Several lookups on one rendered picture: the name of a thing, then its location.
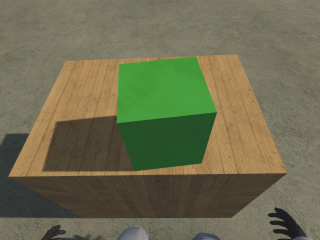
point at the robot right hand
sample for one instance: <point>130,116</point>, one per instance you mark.
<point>294,230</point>

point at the pedestal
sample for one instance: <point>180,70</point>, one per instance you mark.
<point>75,155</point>

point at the carton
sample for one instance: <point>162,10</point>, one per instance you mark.
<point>165,112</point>

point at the left robot thigh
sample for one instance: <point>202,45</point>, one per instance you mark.
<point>134,233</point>

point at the robot left hand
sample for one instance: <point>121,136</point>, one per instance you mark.
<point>53,232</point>

